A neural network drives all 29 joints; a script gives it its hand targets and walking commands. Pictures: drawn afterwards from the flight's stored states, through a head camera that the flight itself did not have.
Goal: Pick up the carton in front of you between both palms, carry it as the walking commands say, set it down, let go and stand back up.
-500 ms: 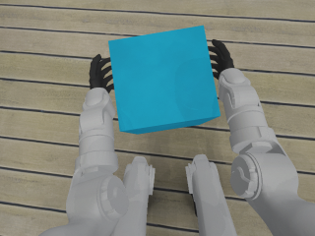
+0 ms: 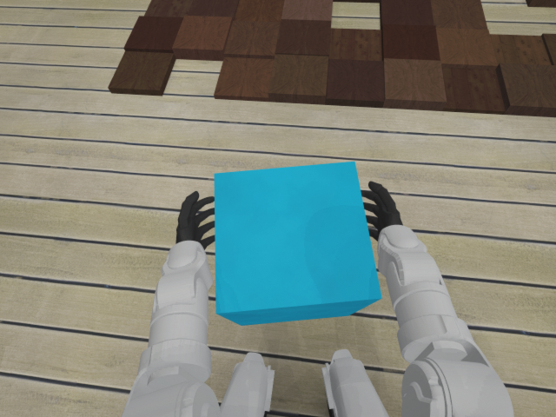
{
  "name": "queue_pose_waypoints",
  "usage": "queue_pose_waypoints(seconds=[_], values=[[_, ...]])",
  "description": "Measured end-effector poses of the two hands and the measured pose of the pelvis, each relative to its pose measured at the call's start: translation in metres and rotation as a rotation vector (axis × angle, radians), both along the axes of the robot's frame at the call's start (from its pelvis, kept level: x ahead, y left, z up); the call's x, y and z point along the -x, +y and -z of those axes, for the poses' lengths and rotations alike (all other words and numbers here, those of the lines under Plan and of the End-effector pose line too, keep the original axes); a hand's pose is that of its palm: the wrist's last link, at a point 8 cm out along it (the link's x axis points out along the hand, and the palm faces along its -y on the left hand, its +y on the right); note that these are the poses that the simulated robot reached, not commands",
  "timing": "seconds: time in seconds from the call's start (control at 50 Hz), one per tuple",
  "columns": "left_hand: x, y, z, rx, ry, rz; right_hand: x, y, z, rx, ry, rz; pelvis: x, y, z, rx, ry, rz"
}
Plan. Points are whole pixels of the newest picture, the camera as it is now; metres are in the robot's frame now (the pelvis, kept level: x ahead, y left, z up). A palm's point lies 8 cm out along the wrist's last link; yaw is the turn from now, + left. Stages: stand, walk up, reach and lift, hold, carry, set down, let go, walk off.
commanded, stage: reach and lift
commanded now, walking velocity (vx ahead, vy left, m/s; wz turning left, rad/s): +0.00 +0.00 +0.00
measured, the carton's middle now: (290, 254) +0.39 +0.01 -0.11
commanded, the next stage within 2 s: hold in 1.64 s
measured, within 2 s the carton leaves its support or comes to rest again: neither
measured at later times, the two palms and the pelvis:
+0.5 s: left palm (150, 221) +0.36 +0.15 +0.12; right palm (430, 217) +0.35 -0.14 +0.11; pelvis +0.05 +0.01 +0.12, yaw +0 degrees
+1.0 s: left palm (126, 213) +0.34 +0.15 +0.17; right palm (456, 214) +0.33 -0.14 +0.16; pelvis +0.04 +0.01 +0.13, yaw +0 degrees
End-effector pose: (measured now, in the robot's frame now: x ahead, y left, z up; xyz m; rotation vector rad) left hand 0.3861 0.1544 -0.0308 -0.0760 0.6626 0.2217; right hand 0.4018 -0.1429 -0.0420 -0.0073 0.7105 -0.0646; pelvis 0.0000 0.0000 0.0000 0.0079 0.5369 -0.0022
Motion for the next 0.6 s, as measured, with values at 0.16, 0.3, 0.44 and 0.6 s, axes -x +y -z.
queue_pose_waypoints(seconds=[0.16, 0.3, 0.44, 0.6], values=[[0.011, -0.001, -0.048, -0.004, -0.002, 0.020, 0.017, -0.001, -0.048, -0.001, -0.002, 0.022, -0.018, 0.002, -0.045, 0.005, -0.097, 0.002], [0.021, -0.001, -0.089, -0.006, -0.002, 0.037, 0.031, -0.001, -0.090, 0.003, -0.003, 0.036, -0.034, 0.004, -0.081, 0.008, -0.200, 0.002], [0.029, 0.000, -0.129, -0.016, -0.008, 0.066, 0.044, -0.001, -0.132, 0.009, -0.010, 0.055, -0.048, 0.005, -0.110, 0.010, -0.318, 0.003], [0.036, 0.001, -0.175, -0.034, -0.026, 0.103, 0.059, 0.000, -0.177, 0.022, -0.029, 0.070, -0.056, 0.006, -0.131, 0.011, -0.468, 0.002]])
